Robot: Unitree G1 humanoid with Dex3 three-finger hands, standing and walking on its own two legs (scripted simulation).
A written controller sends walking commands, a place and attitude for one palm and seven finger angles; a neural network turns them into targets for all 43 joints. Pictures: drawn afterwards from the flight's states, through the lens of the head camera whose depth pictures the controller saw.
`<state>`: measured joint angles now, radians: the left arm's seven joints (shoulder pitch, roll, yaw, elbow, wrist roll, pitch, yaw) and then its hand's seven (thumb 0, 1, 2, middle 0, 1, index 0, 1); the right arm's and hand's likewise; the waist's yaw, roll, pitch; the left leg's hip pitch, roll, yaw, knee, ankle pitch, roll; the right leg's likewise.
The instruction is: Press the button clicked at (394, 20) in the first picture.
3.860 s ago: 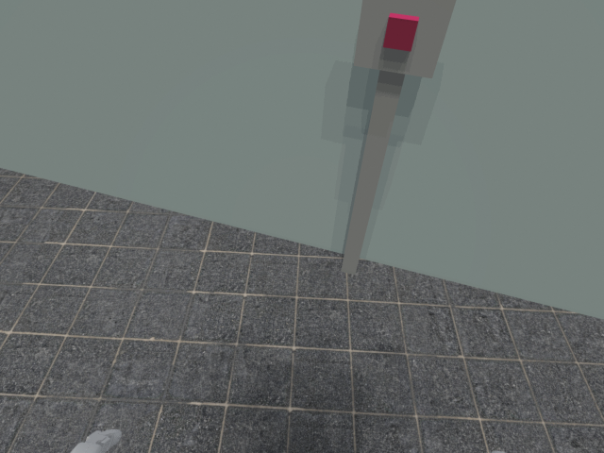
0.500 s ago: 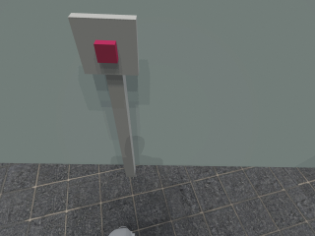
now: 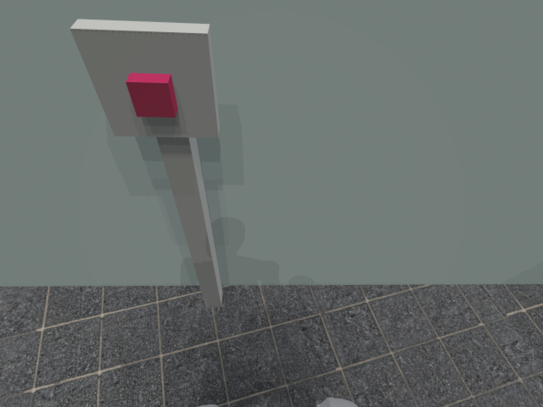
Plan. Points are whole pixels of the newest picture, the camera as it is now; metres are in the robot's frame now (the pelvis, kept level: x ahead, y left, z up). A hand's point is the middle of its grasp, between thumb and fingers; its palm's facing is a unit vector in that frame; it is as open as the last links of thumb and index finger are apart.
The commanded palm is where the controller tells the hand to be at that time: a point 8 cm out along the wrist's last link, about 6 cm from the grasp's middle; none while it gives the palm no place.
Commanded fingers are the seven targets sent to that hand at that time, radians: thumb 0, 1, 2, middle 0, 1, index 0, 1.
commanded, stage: come to a stop and stand still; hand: left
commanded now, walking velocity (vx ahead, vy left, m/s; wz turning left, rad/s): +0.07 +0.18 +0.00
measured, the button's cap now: (153, 94) +0.51 +0.23 +0.18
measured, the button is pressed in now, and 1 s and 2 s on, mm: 0 0 0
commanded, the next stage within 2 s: look again from close up in 1.06 s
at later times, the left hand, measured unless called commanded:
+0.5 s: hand out of the picture -0.04 +0.15 -0.15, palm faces +0.12 -0.96 -0.24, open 7.4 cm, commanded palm none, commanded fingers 0.00 0.90 0.90 -0.20 -0.30 -0.20 -0.30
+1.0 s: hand out of the picture -0.04 +0.21 -0.17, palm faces +0.03 -0.98 -0.19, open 7.3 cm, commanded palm none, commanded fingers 0.00 0.90 0.90 -0.20 -0.30 -0.20 -0.30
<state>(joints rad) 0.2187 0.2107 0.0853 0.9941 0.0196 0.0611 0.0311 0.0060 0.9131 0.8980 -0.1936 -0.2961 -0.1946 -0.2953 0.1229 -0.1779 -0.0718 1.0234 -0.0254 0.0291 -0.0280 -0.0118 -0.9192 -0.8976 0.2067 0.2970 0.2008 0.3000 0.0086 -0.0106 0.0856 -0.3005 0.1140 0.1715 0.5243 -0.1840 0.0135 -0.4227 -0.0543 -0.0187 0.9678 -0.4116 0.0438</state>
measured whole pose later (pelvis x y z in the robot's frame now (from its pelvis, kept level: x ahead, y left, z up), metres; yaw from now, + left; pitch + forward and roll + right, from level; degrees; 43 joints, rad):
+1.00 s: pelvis -0.04 +0.04 +0.01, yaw +0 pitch -1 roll +0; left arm 0.27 0.14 0.00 1.14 0.02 0.00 0.03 0.01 0.92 0.90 -0.20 -0.30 -0.20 -0.30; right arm 0.24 -0.17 -0.02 1.13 -0.01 -0.01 -0.03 0.00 -0.94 -0.90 0.20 0.30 0.20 0.30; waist 0.00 0.01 0.02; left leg -0.13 -0.01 0.11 0.42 -0.27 0.04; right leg -0.17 -0.05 -0.05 0.44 -0.24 0.03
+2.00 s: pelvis -0.01 +0.01 +0.00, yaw +2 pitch +0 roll +0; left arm 0.32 0.13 0.00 1.12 0.02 -0.02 0.02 0.01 0.91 0.90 -0.20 -0.30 -0.20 -0.30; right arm 0.32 -0.14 0.01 1.12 -0.02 -0.01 -0.01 0.00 -0.90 -0.90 0.20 0.30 0.20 0.30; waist -0.01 0.01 0.02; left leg -0.19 0.04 0.05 0.56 -0.37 0.00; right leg -0.20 -0.02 -0.11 0.55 -0.36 -0.02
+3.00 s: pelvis +0.03 +0.02 +0.00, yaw +4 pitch +0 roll +0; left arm 0.25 0.18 0.00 1.02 0.02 0.01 0.02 0.01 0.91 0.90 -0.20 -0.30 -0.20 -0.30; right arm 0.23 -0.19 -0.02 0.97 -0.02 0.00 -0.01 0.00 -0.93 -0.90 0.21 0.30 0.20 0.30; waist 0.00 0.04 0.01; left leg -0.23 0.00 0.10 0.52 -0.29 0.03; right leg -0.24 -0.04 0.01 0.55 -0.30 0.03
